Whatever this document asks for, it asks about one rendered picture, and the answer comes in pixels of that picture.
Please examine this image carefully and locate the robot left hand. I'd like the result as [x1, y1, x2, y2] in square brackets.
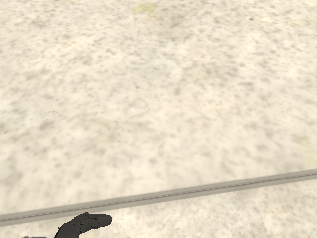
[54, 212, 113, 238]

